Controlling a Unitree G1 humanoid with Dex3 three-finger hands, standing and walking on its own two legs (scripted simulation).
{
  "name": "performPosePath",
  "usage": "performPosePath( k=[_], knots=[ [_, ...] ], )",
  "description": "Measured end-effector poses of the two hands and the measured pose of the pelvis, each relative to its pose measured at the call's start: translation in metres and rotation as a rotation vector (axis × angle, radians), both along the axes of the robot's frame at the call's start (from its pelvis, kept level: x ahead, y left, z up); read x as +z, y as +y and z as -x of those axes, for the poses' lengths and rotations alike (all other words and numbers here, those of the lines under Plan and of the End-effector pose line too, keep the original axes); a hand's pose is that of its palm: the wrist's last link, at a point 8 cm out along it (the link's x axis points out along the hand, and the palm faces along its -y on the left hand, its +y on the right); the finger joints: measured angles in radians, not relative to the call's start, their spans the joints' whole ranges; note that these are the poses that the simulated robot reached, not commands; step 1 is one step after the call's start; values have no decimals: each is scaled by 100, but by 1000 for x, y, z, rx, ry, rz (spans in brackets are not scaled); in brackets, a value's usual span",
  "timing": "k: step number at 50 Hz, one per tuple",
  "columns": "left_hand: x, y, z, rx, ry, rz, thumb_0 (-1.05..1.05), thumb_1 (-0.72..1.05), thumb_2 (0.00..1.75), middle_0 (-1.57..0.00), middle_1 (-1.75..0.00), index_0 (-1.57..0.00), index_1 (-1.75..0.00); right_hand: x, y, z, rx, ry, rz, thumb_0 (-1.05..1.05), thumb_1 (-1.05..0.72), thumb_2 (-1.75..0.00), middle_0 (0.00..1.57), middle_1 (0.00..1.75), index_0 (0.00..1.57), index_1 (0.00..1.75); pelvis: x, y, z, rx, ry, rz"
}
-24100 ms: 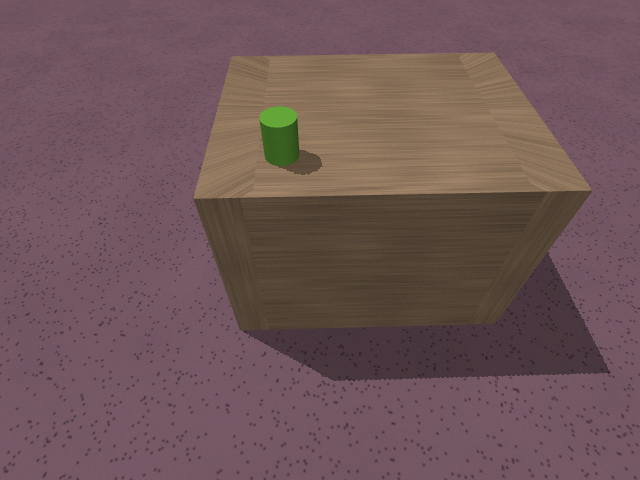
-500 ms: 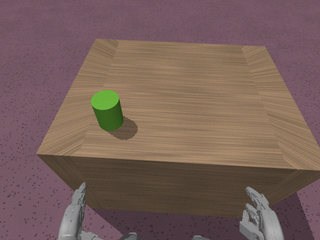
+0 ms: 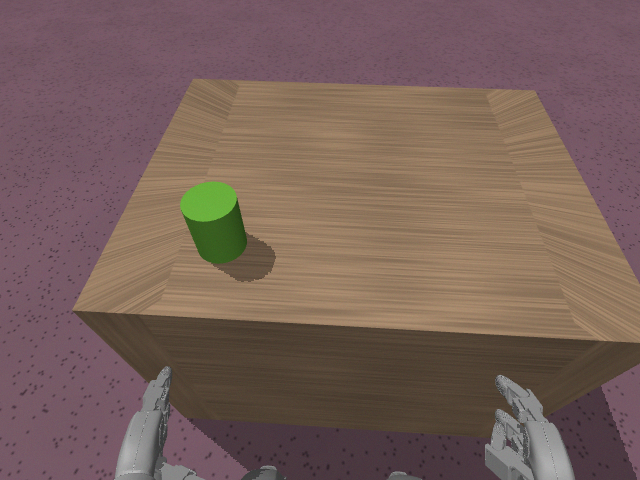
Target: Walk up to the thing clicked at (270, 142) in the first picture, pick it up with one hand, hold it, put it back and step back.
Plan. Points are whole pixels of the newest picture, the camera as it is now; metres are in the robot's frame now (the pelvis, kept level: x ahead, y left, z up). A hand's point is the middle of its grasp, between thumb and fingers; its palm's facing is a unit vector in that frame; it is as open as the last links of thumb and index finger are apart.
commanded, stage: home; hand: left
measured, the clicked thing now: (216, 223) +0.50 +0.21 -0.01
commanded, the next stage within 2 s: stand in 1.68 s
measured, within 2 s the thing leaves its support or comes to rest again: neither
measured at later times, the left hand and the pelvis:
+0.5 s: hand (194, 455) +0.16 +0.18 -0.05, palm faces +0.10 -0.97 -0.22, open 17.6 cm; pelvis -0.01 +0.00 +0.00, yaw +0 degrees
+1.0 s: hand (194, 452) +0.17 +0.18 -0.06, palm faces +0.10 -0.97 -0.23, open 17.5 cm; pelvis +0.00 +0.00 +0.00, yaw +0 degrees
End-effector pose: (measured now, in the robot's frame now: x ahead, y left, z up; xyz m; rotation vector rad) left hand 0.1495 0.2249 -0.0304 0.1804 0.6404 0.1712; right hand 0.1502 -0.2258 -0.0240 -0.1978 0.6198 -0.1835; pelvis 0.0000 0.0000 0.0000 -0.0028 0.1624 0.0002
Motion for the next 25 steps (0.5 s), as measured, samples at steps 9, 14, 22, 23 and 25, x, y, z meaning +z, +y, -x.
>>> performPosePath(
  k=[9,14,22,23,25],
  knots=[
    [0,-2,3,1,2,-2,-1,-56,5,-5,-5,-5,-5,1,-2,0,-2,-12,2,1,-90,-90,21,30,20,30,-1,-2,1,1,0,-1],
    [0,-2,5,1,1,-4,-1,-56,4,-5,-5,-5,-5,0,-3,2,-2,-15,3,1,-90,-90,21,30,20,30,-2,-3,3,2,-1,-1],
    [0,-2,8,1,1,-4,-1,-56,4,-5,-5,-5,-5,0,-2,6,-2,-19,4,1,-90,-90,21,30,20,30,-3,-2,7,2,-1,-1],
    [0,-2,9,1,1,-4,-1,-56,4,-5,-5,-5,-5,0,-2,6,-3,-18,5,1,-90,-90,21,30,20,30,-3,-2,7,2,-1,-1],
    [0,-2,10,1,2,-5,-1,-56,4,-5,-5,-5,-5,0,-2,7,-4,-19,6,1,-90,-90,21,30,20,30,-3,-2,7,1,-1,-1]
  ],
)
